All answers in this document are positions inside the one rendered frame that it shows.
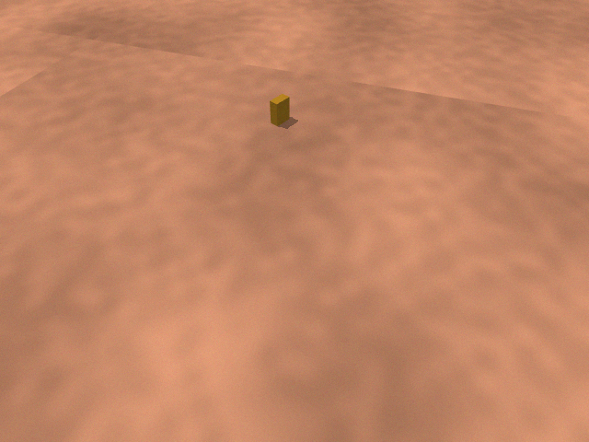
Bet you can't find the carton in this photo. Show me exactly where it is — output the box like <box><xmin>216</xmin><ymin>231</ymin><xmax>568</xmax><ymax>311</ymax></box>
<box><xmin>270</xmin><ymin>94</ymin><xmax>290</xmax><ymax>126</ymax></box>

